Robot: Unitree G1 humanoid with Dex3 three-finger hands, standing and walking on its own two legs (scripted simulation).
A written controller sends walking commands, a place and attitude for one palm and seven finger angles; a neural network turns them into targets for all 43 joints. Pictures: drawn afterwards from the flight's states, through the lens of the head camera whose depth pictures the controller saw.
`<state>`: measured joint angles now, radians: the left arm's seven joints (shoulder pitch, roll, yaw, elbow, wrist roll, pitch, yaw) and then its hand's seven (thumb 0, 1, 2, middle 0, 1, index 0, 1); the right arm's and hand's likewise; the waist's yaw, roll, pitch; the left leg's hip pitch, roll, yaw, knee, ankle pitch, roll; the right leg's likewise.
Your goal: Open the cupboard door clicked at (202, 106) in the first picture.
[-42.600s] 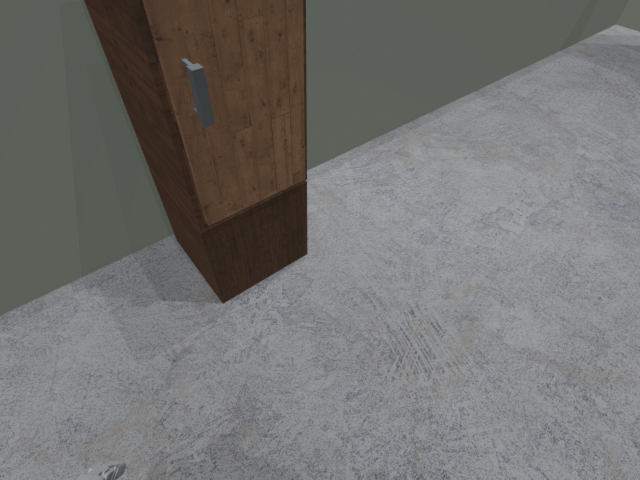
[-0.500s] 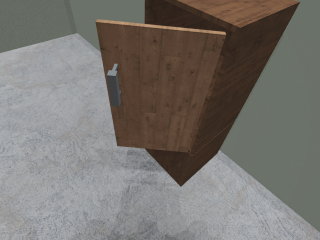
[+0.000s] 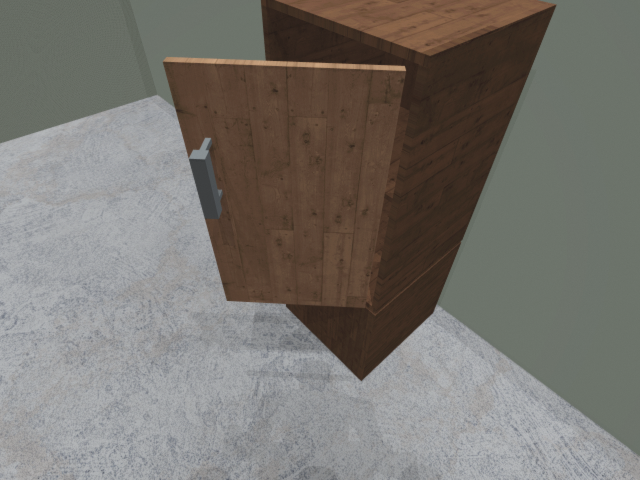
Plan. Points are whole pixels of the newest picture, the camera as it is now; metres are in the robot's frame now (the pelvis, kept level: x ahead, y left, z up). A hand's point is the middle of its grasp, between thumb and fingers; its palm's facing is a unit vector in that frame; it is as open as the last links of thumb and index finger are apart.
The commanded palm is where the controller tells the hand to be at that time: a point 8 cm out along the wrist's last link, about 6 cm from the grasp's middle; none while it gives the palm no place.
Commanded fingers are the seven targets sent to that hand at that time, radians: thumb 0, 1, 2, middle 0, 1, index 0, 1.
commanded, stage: come to a stop and stand still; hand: left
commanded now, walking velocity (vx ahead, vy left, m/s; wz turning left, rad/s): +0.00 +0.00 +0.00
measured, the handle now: (210, 178) +0.57 +0.21 +0.07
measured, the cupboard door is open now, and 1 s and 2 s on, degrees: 45 45 45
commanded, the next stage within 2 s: look again from close up in 0.52 s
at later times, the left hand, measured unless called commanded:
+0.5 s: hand out of the picture -0.02 +0.22 -0.16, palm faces +0.05 -0.96 -0.28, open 7.4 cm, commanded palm none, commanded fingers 0.00 0.90 0.90 -0.20 -0.30 -0.20 -0.30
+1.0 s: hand out of the picture -0.04 +0.19 -0.17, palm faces +0.05 -0.99 -0.14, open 7.4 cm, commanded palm none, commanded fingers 0.00 0.90 0.90 -0.20 -0.30 -0.20 -0.30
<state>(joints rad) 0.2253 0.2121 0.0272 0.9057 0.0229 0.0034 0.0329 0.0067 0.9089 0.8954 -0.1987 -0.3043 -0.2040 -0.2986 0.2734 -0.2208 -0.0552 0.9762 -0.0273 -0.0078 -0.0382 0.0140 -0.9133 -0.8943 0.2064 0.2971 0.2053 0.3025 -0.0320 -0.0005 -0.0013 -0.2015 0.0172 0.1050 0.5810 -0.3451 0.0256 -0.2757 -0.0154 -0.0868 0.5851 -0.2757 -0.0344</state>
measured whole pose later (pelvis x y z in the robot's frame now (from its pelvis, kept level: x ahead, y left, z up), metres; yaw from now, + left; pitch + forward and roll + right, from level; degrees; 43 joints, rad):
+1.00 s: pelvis -0.02 +0.04 +0.01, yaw +1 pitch -2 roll +0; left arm 0.33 0.13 -0.01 1.09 0.03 -0.01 0.05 0.01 0.90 0.90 -0.20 -0.30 -0.20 -0.30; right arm 0.28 -0.13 -0.01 1.13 -0.01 -0.01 -0.02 0.02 -0.93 -0.89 0.21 0.30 0.20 0.30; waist 0.01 -0.03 0.02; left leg -0.17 -0.05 0.10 0.41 -0.22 0.08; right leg -0.23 -0.06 -0.08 0.40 -0.14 0.02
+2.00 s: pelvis +0.00 +0.04 +0.01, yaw +1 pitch -1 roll +0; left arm 0.32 0.12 -0.02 1.11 0.02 -0.02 0.05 0.01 0.91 0.90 -0.20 -0.30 -0.20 -0.30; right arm 0.33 -0.14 0.01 1.07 -0.02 -0.03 -0.03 0.01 -0.91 -0.89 0.20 0.30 0.20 0.30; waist 0.00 0.01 0.02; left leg -0.17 -0.04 0.11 0.48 -0.30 0.08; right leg -0.24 -0.06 -0.07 0.50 -0.23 0.02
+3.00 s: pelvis +0.03 -0.01 +0.01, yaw +0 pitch -1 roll +0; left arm 0.28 0.14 -0.01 1.13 0.01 -0.02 0.04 0.01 0.92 0.90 -0.20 -0.30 -0.20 -0.30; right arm 0.28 -0.13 0.02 1.16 -0.02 -0.03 -0.03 0.01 -0.91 -0.89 0.20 0.30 0.20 0.30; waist 0.01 0.00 0.04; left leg -0.10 0.01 0.10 0.40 -0.29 0.01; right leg -0.19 0.00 -0.08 0.44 -0.24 -0.04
